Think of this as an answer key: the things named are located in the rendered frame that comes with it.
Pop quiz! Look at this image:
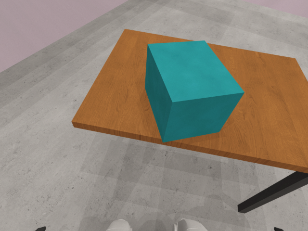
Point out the robot thigh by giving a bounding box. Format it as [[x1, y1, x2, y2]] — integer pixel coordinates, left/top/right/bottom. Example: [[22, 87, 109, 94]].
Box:
[[106, 220, 132, 231], [172, 219, 208, 231]]

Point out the robot left thigh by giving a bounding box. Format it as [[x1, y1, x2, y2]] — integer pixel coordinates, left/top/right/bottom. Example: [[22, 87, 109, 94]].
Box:
[[106, 220, 132, 231]]

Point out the carton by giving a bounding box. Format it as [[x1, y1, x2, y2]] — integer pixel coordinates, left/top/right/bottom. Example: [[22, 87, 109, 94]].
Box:
[[145, 40, 244, 142]]

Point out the table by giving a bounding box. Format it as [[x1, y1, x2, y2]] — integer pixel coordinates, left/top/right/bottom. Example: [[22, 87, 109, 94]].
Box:
[[71, 29, 308, 213]]

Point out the robot right thigh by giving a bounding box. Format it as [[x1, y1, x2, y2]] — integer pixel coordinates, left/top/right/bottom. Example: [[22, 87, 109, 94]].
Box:
[[172, 219, 208, 231]]

